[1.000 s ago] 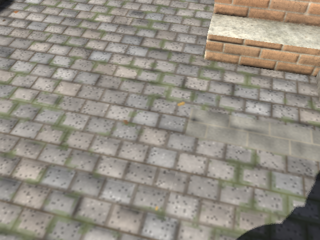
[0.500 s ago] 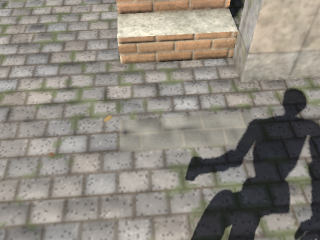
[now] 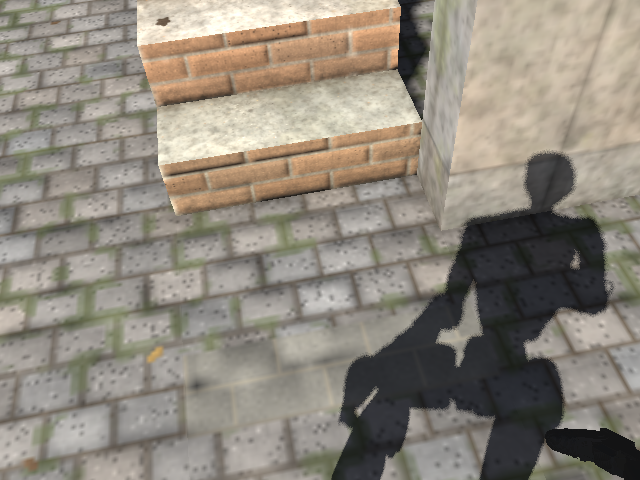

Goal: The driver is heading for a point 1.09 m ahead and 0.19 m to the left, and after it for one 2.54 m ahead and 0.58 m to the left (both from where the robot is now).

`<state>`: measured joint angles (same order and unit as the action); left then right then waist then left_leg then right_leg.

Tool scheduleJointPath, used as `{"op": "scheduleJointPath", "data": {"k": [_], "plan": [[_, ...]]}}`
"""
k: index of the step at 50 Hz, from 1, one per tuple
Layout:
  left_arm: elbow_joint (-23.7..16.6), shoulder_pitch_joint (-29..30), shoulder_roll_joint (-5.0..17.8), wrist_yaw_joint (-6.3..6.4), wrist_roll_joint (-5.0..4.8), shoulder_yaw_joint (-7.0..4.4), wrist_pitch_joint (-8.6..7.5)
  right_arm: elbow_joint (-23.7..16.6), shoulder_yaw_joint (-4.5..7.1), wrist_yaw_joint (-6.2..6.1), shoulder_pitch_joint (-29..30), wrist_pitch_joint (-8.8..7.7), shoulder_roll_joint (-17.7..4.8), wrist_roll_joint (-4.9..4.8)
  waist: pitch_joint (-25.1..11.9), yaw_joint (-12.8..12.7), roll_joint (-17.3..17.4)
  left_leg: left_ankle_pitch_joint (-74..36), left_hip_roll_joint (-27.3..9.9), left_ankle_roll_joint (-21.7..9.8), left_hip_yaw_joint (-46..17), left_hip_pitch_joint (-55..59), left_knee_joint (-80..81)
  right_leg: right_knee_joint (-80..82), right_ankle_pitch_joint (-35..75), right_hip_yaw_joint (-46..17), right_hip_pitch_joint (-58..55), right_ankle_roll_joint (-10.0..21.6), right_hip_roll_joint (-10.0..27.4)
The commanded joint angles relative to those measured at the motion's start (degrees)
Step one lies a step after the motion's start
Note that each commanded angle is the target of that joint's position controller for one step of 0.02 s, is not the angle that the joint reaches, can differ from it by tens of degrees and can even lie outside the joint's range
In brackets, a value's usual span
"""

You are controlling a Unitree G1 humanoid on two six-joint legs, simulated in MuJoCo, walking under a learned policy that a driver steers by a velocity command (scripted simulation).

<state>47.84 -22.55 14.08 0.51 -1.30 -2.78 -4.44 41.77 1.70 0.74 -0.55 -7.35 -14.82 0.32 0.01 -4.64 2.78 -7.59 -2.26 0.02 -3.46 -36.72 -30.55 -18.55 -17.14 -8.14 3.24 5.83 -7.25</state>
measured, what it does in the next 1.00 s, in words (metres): walks ahead: left foot, then right foot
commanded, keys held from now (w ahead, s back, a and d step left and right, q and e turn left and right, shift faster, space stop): w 0.40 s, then w+q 0.60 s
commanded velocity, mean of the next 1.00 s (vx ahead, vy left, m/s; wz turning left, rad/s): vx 0.50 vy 0.00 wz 0.14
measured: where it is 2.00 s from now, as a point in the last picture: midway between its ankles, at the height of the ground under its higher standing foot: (306, 281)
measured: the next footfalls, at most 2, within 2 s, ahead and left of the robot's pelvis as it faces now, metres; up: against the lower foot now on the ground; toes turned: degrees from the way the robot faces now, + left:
left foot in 0.10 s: +0.25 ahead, +0.12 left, +0.00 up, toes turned -3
right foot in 0.62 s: +0.52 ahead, -0.13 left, +0.00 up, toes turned +1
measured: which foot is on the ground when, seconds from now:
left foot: up 0.00-0.08, down 0.10-0.62, up 0.64-1.00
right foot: down 0.00-0.10, up 0.12-0.60, down 0.62-1.00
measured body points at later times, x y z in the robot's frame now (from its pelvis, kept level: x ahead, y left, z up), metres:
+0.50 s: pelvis +0.29 +0.02 +0.00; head +0.32 +0.02 +0.45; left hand +0.51 +0.23 -0.09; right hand +0.26 -0.25 -0.13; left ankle +0.21 +0.12 -0.74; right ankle +0.46 -0.15 -0.70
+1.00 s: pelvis +0.54 -0.01 +0.00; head +0.57 -0.01 +0.45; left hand +0.49 +0.27 -0.12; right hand +0.79 -0.21 -0.09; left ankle +0.67 +0.18 -0.69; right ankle +0.48 -0.13 -0.74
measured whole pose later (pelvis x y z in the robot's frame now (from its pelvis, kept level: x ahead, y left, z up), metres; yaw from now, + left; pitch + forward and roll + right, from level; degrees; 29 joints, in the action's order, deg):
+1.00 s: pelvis +0.54 -0.01 +0.00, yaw +13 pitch +2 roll -2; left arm 50.7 -20.1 15.6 -0.2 1.2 -3.6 -6.2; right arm 38.9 3.0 3.0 -5.6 -0.7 -16.9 2.1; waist 0.9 -4.3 3.3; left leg -1.7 -6.3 -1.7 -0.6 -39.7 -42.7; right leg -11.7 -13.9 11.7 -0.7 0.2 -0.1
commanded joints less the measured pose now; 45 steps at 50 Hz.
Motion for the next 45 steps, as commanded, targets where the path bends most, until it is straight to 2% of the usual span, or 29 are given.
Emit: {"op": "scheduleJointPath", "data": {"k": [1,3,4,5,6,7,8,9,10,11,12,15,17,21,25,28,29,30,31,32,33,34,35,36,37,39,41,43,45], "plan": [[-1.1,-3.5,7.9,0.68,0.22,-1.86,0.16,-6.0,1.04,0.97,7.2,-1.6,-5.0,-0.14,2.2,-0.2,-7.5,3.5,0.8,-1.9,0.7,0.1,2.9,0.8,20.5,-11.1,-3.1,6.2,17.8],[-1.3,-2.4,8.8,0.78,0.52,-2.1,0.85,-5.7,1.55,0.98,4.0,-1.87,-6.3,-0.2,0.7,1.7,-8.8,9.5,2.4,-3.8,2.7,5.4,4.2,-3.3,31.9,-11.2,-5.5,5.2,17.8],[-1.6,-1.4,8.8,0.66,0.72,-1.98,1.14,-4.3,2.32,0.68,-1.7,-1.99,-7.6,-0.13,-2.9,4.5,-9.1,9.6,4.0,-5.5,4.5,13.7,5.8,-9.0,42.7,-9.7,-5.5,4.3,15.7],[-2.8,0.7,8.2,0.33,1.29,-1.42,1.17,-2.5,3.13,0.34,-11.3,-2.03,-9.6,0.33,-10.2,9.1,-8.7,6.7,0.0,-8.8,1.1,28.8,3.6,-20.1,44.3,-7.7,0.0,2.8,13.1],[-3.3,-2.5,5.0,0.0,2.34,-0.29,0.63,-1.3,4.15,0.01,-21.7,-1.66,-13.5,0.73,-19.6,10.8,0.2,5.6,-11.2,-14.8,-13.4,49.9,0.9,-38.4,25.3,-4.4,15.1,0.2,6.8],[-1.7,-10.7,1.1,-0.57,0.25,0.94,-0.21,1.7,4.6,0.66,-26.1,-0.91,-13.5,0.03,-24.3,8.5,16.5,20.0,-21.3,-21.3,-37.7,63.1,8.8,-54.2,-14.8,-2.5,33.5,-2.9,0.0],[-1.8,-5.9,7.5,-0.49,-1.12,-0.26,-0.75,1.3,3.42,0.54,-24.5,-0.77,-8.2,-1.17,-16.4,9.9,8.4,31.1,-19.7,-18.2,-38.6,57.8,12.7,-59.3,-13.4,-5.4,40.1,-2.2,3.9],[-3.9,2.0,9.6,-0.52,-1.18,-0.8,-0.99,0.5,2.75,0.21,-19.1,-0.39,-6.4,-1.35,-7.1,9.6,2.1,28.4,-17.6,-15.6,-29.6,47.9,14.5,-58.2,-7.4,-2.5,41.7,-2.1,6.7],[-4.8,5.7,8.6,-0.46,-0.17,-0.64,-1.13,-0.2,2.27,0.32,-15.6,-0.12,-6.0,-0.8,-2.5,7.8,-2.8,20.9,-15.4,-14.8,-23.5,39.2,16.5,-55.6,-3.1,0.0,39.7,-2.4,9.3],[-5.2,6.4,7.6,-0.48,0.75,-0.77,-1.15,-0.3,2.06,0.55,-14.0,-0.1,-5.4,-0.25,-0.8,6.1,-3.1,15.8,-13.2,-14.4,-19.8,34.3,18.0,-52.2,-0.6,0.8,37.7,-2.7,11.2],[-5.1,5.2,6.4,-0.55,0.88,-0.77,-0.9,-0.1,1.78,0.72,-13.4,-0.18,-4.8,0.23,-1.0,4.5,-1.4,13.0,-11.2,-13.9,-16.4,31.4,19.4,-49.9,0.7,1.3,34.8,-2.9,12.6],[-5.2,4.6,3.8,-0.38,1.0,-0.24,-0.22,1.5,1.97,0.91,-14.9,-0.54,-5.6,-0.42,-0.8,3.7,1.0,3.8,-9.2,-14.6,-9.5,28.0,21.7,-44.0,3.0,3.8,34.0,-4.3,13.6],[-6.9,8.9,3.3,-0.21,1.44,0.09,-0.3,2.5,2.42,0.54,-16.5,-0.23,-7.3,-0.61,0.2,4.6,0.5,0.0,-9.0,-14.7,-6.8,27.9,22.6,-37.4,7.6,4.8,36.0,-5.4,14.2],[-9.2,17.6,2.1,-0.79,1.24,0.69,-1.0,4.2,2.4,-0.1,-20.3,0.88,-8.0,-1.39,1.3,7.6,0.6,0.9,-6.4,-12.0,-2.2,27.6,22.3,-21.4,20.0,6.8,32.3,-5.5,12.3],[-11.7,24.2,3.3,-1.84,0.47,0.41,-1.84,6.0,2.45,-0.42,-24.4,1.96,-8.9,-1.9,2.9,9.1,1.4,5.1,-8.8,-11.7,-5.8,30.8,19.6,-13.7,20.4,6.4,29.9,-5.4,10.0],[-12.0,22.9,5.9,-2.38,0.48,-0.55,-2.8,6.0,3.0,-1.07,-23.4,2.89,-10.4,-1.93,1.9,6.5,2.5,4.9,-10.8,-10.1,-9.3,33.9,15.2,-9.4,15.0,5.8,24.6,-4.0,8.9],[-11.0,18.9,7.1,-2.2,0.58,-1.25,-3.02,5.7,3.02,-1.2,-22.4,3.15,-10.6,-1.84,-0.1,3.9,2.6,0.5,-9.7,-9.1,-8.8,33.3,11.1,-7.5,13.9,6.8,18.3,-3.1,8.0],[-8.9,11.1,9.7,-1.66,0.89,-2.55,-3.14,5.3,2.49,-1.19,-22.1,3.16,-9.3,-1.38,-5.3,0.4,1.7,-2.8,-6.4,-7.4,-6.6,30.1,1.9,-7.3,14.1,6.3,6.5,-1.3,9.1],[-7.6,0.3,14.3,-0.93,1.81,-3.76,-3.04,3.2,1.13,-1.15,-21.0,2.95,-5.6,-0.1,-14.7,-3.9,-4.5,9.7,-1.8,-5.0,-3.2,19.2,-16.1,-9.2,15.0,-4.3,-10.5,2.5,20.3],[-6.4,-2.9,17.4,-1.0,1.93,-4.52,-2.11,1.7,-0.75,-0.89,-28.3,2.06,1.0,-1.49,-21.6,-0.7,-20.3,39.7,4.9,-2.2,0.3,-1.9,-33.3,-4.5,5.8,-27.1,-27.3,10.2,32.5],[-6.6,-2.6,11.8,-0.9,1.55,-3.38,-1.92,2.7,0.7,-0.86,-26.7,1.75,-5.5,-2.91,-19.1,-2.2,-15.4,40.1,1.9,-2.1,-4.9,-7.5,-41.5,-0.8,-2.8,-31.2,-23.8,9.6,31.6],[-6.8,1.2,9.2,-0.77,1.28,-2.53,-2.06,1.3,1.83,-1.02,-21.4,1.89,-8.4,-3.36,-10.7,-1.8,-12.1,34.7,-0.4,-2.5,-4.6,-9.5,-42.5,1.1,-2.2,-22.4,-15.8,7.2,29.7],[-7.1,4.8,8.2,-0.92,1.65,-2.03,-2.27,0.5,1.66,-1.26,-17.6,2.19,-7.6,-2.39,-6.7,-0.2,-7.4,30.1,-2.4,-2.0,-3.1,-7.9,-42.0,3.3,2.2,-17.1,-8.8,6.3,27.8],[-6.9,7.8,6.9,-1.13,1.66,-1.69,-2.37,0.1,1.82,-1.26,-16.7,2.63,-6.9,-1.68,-3.8,1.7,-6.7,27.0,-3.9,-1.8,-3.0,-6.0,-39.7,5.4,5.6,-12.1,-3.2,5.8,25.7],[-6.6,9.7,6.7,-0.9,1.75,-1.62,-2.57,-0.4,1.78,-1.06,-17.7,3.38,-5.9,-1.66,-1.9,3.8,-8.6,25.1,-5.2,-1.5,-3.1,-3.4,-38.1,7.7,7.2,-7.8,1.2,5.2,24.3],[-5.8,11.2,6.8,-0.93,1.48,-1.96,-3.34,-0.9,1.51,-0.88,-18.2,4.75,-4.1,-1.95,-0.5,5.2,-8.2,22.9,-5.9,-1.0,-2.5,-1.6,-36.9,10.3,12.1,-1.9,5.1,5.1,23.3],[-4.5,10.7,7.6,-0.81,1.39,-2.28,-3.74,-2.2,1.53,-0.95,-15.6,5.48,-3.8,-1.68,0.7,5.1,-6.4,18.9,-5.9,-0.7,-3.1,-4.3,-34.4,10.9,18.3,2.5,5.3,5.0,23.2],[-3.3,9.0,8.6,-0.47,2.49,-2.36,-2.96,-3.9,1.52,-0.42,-12.8,5.06,-3.8,-1.0,0.9,4.5,-5.7,14.5,-5.6,-0.4,-2.9,-5.9,-30.6,11.1,22.2,6.9,4.3,4.6,22.4],[-2.6,8.6,9.2,-0.46,2.7,-2.34,-2.42,-4.5,1.59,0.32,-10.5,4.69,-4.0,-1.33,0.7,3.7,-6.6,8.0,-5.1,-0.4,-1.8,-4.5,-22.8,10.8,22.8,11.2,3.4,3.9,21.0]]}}
Keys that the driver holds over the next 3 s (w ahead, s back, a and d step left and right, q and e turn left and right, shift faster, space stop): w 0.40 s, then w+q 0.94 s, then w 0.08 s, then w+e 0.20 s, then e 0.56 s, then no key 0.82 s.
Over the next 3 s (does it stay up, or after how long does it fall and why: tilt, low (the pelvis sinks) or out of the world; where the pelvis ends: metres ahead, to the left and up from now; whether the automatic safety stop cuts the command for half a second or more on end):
stays up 0.92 0.10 0.00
